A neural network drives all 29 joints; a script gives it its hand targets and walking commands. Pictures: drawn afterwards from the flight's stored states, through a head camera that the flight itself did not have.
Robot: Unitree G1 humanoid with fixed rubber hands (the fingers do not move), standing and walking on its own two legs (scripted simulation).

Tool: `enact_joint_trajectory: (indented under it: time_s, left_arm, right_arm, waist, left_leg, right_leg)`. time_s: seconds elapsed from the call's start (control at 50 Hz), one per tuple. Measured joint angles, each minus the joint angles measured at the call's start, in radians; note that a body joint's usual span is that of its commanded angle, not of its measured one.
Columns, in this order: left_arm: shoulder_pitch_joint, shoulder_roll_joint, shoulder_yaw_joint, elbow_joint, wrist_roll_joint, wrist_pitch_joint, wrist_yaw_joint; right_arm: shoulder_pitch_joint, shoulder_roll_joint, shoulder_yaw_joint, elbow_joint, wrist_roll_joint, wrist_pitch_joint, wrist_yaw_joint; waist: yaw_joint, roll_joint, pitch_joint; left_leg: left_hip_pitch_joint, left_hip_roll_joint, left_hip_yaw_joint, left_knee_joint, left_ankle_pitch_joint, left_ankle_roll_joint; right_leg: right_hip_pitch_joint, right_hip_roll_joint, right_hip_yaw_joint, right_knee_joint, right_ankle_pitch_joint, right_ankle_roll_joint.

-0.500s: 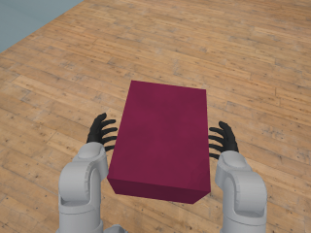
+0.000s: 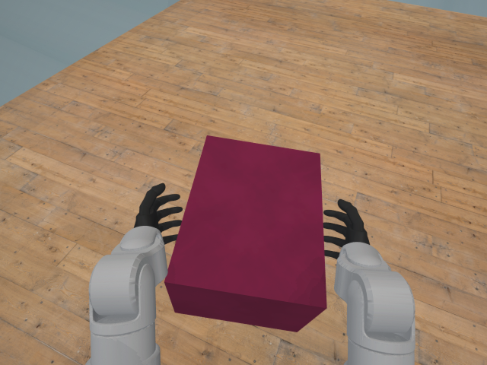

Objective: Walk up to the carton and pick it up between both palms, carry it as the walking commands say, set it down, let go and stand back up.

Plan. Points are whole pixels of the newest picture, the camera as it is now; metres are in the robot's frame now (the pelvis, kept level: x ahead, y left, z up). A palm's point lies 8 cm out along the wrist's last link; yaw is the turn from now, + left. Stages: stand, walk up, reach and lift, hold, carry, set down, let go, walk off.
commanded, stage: carry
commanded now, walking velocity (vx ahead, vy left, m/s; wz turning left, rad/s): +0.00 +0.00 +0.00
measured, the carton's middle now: (250, 230) +0.34 -0.01 +0.03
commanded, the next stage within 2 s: none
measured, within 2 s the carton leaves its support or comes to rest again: neither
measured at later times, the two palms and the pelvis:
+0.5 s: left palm (150, 208) +0.32 +0.15 +0.12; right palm (343, 228) +0.30 -0.14 +0.11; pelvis +0.05 +0.00 +0.01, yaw +1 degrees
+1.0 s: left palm (158, 198) +0.36 +0.15 +0.09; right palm (337, 211) +0.34 -0.14 +0.10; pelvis +0.08 +0.00 -0.01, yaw +0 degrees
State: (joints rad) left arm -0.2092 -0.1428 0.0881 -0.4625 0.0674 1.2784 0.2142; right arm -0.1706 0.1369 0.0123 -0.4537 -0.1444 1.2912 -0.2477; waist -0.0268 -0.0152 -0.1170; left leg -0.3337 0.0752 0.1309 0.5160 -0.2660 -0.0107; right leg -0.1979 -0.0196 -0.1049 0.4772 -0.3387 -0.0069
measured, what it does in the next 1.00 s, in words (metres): steps on the spot: right foot, then left foot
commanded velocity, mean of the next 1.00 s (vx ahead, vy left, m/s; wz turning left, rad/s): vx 0.00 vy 0.00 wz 0.00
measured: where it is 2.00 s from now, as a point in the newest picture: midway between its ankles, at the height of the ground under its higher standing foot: outside the picture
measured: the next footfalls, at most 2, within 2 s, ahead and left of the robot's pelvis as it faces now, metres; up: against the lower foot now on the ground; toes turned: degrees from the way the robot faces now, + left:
right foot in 0.70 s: +0.06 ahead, -0.10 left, +0.00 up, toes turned -7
left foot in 0.88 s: +0.10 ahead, +0.13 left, +0.00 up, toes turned +9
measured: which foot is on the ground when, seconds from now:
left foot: down 0.00-0.70, up 0.72-0.86, down 0.88-1.00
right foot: down 0.00-0.56, up 0.58-0.68, down 0.70-1.00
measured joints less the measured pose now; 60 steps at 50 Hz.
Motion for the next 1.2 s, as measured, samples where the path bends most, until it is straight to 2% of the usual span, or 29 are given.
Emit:
enact_joint_trajectory:
  time_s: [0.34, 0.48, 0.52, 0.58, 0.64, 0.66, 0.7, 0.76, 0.82, 0.86, 0.92, 1.04, 1.2]
  left_arm:
    - [0.001, 0.0, -0.001, 0.041, 0.027, 0.017, 0.007]
    - [0.001, 0.0, -0.005, 0.062, 0.031, 0.017, 0.007]
    - [0.001, 0.0, -0.008, 0.065, 0.027, 0.017, 0.007]
    - [0.001, 0.0, -0.008, 0.065, 0.032, 0.006, 0.007]
    - [0.001, 0.001, -0.008, 0.064, 0.044, -0.012, 0.007]
    - [0.001, 0.001, -0.008, 0.064, 0.043, -0.018, 0.007]
    - [0.002, 0.001, -0.008, 0.066, 0.037, -0.026, 0.005]
    - [0.006, 0.001, -0.012, 0.083, 0.023, -0.023, 0.002]
    - [0.006, 0.0, -0.012, 0.082, 0.023, -0.036, -0.004]
    - [0.006, 0.0, -0.012, 0.082, 0.018, -0.051, -0.012]
    - [0.006, 0.001, -0.012, 0.083, 0.018, -0.054, -0.014]
    - [0.006, 0.001, -0.012, 0.083, 0.039, -0.053, -0.014]
    - [0.006, 0.001, -0.012, 0.083, 0.06, -0.025, -0.014]
  right_arm:
    - [0.015, -0.002, 0.015, 0.064, 0.001, 0.005, 0.0]
    - [0.027, -0.004, 0.016, 0.077, 0.0, 0.005, 0.0]
    - [0.038, -0.005, 0.016, 0.067, 0.0, 0.006, 0.0]
    - [0.024, -0.003, 0.016, 0.07, 0.0, 0.006, -0.003]
    - [-0.003, 0.0, 0.01, 0.088, 0.0, -0.003, -0.004]
    - [-0.008, 0.001, 0.007, 0.088, 0.0, -0.005, -0.004]
    - [-0.009, 0.001, 0.003, 0.081, 0.0, -0.006, -0.006]
    - [0.022, -0.003, 0.001, 0.073, 0.001, -0.007, -0.002]
    - [0.023, -0.003, 0.001, 0.053, 0.0, -0.007, -0.003]
    - [0.02, -0.003, -0.002, 0.033, 0.0, -0.007, -0.007]
    - [0.018, -0.002, -0.004, 0.031, 0.001, -0.009, -0.006]
    - [0.001, 0.0, -0.004, 0.061, 0.001, -0.016, -0.002]
    - [-0.011, 0.001, -0.008, 0.109, 0.001, -0.017, 0.009]
  waist:
    - [0.0, -0.006, -0.068]
    - [0.0, 0.0, -0.039]
    - [-0.001, -0.004, -0.041]
    - [-0.001, -0.007, -0.028]
    - [0.0, 0.001, 0.002]
    - [0.001, 0.004, 0.018]
    - [0.001, 0.006, 0.053]
    - [0.001, 0.023, 0.07]
    - [0.0, 0.02, 0.085]
    - [0.0, 0.016, 0.095]
    - [0.0, 0.009, 0.08]
    - [0.0, -0.019, 0.018]
    - [0.0, -0.011, -0.021]
  left_leg:
    - [0.071, 0.0, 0.0, 0.006, 0.0, 0.0]
    - [0.075, 0.004, 0.0, 0.06, 0.001, 0.0]
    - [0.098, 0.002, -0.001, 0.014, -0.015, 0.0]
    - [0.127, 0.002, -0.001, -0.04, -0.029, 0.0]
    - [0.136, 0.001, 0.002, -0.034, -0.06, 0.0]
    - [0.139, 0.001, 0.004, -0.022, -0.074, 0.0]
    - [0.138, 0.003, 0.004, 0.043, -0.105, -0.001]
    - [0.088, 0.011, 0.004, 0.172, -0.161, -0.002]
    - [0.045, 0.006, 0.002, 0.153, -0.211, -0.002]
    - [0.031, 0.007, 0.002, 0.085, -0.17, -0.002]
    - [0.034, 0.006, 0.003, 0.028, 0.002, -0.002]
    - [0.034, 0.006, 0.003, 0.045, -0.049, -0.003]
    - [0.033, 0.006, 0.003, 0.058, -0.056, -0.003]
  right_leg:
    - [0.06, -0.002, -0.001, 0.024, 0.041, 0.0]
    - [0.091, -0.003, -0.004, 0.024, 0.043, 0.0]
    - [0.083, -0.003, -0.01, 0.037, 0.048, 0.0]
    - [0.028, -0.006, -0.013, 0.143, 0.05, 0.0]
    - [-0.04, -0.006, -0.016, 0.162, -0.06, 0.0]
    - [-0.057, -0.007, -0.019, 0.126, -0.061, 0.0]
    - [-0.055, -0.006, -0.027, 0.044, 0.026, -0.005]
    - [-0.032, -0.002, -0.036, 0.045, -0.001, -0.023]
    - [-0.031, -0.002, -0.025, 0.045, -0.005, -0.028]
    - [-0.026, -0.002, -0.024, 0.045, -0.009, -0.028]
    - [-0.021, -0.002, -0.024, 0.053, -0.025, -0.024]
    - [-0.017, -0.003, -0.023, 0.053, -0.022, -0.024]
    - [-0.011, -0.003, -0.022, 0.053, -0.023, -0.024]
